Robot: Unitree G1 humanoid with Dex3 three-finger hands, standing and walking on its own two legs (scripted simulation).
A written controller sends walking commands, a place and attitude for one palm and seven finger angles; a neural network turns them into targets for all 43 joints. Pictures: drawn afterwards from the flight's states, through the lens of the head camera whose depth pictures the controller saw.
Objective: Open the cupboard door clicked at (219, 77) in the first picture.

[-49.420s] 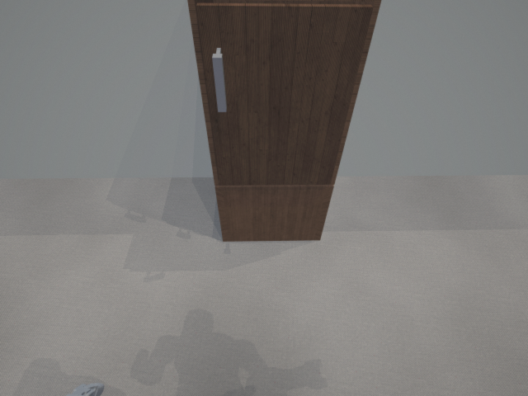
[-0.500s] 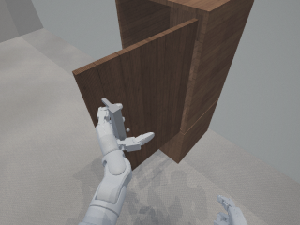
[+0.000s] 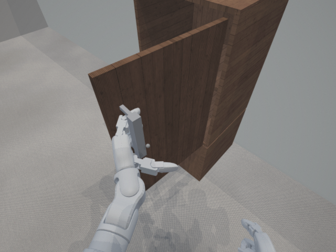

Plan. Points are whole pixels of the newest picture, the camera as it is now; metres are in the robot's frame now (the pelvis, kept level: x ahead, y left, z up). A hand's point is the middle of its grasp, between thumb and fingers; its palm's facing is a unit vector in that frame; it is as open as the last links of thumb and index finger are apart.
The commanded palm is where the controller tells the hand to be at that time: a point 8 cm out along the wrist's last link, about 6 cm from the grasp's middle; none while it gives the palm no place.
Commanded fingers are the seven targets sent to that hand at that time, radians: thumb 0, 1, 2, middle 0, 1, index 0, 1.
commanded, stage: slide the hand sideways off the handle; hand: left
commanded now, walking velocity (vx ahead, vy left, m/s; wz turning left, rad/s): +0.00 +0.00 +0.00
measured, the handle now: (132, 132) +0.38 +0.12 +0.08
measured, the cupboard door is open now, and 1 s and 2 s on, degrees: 84 86 86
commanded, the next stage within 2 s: draw the hand back to the body in 1.12 s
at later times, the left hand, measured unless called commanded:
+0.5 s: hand (137, 166) +0.28 +0.09 +0.09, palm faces +0.01 -1.00 -0.01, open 16.2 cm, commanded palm +0.25 +0.15 +0.08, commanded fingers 0.00 -0.50 0.30 -0.15 -0.30 -0.15 -0.30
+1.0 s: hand (117, 183) +0.24 +0.13 +0.08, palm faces +0.06 -1.00 -0.04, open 16.3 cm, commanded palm +0.21 +0.19 +0.08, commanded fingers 0.00 -0.50 0.30 -0.15 -0.30 -0.15 -0.30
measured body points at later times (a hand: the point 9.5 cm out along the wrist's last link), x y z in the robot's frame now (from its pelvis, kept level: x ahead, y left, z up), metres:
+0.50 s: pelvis +0.01 +0.00 +0.00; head +0.03 -0.01 +0.45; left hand +0.28 +0.15 +0.09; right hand +0.17 -0.22 -0.09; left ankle +0.01 +0.12 -0.71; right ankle +0.03 -0.12 -0.71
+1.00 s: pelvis +0.02 -0.01 -0.01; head +0.05 -0.03 +0.44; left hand +0.23 +0.18 +0.09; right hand +0.21 -0.23 -0.09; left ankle +0.01 +0.12 -0.71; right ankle +0.03 -0.12 -0.71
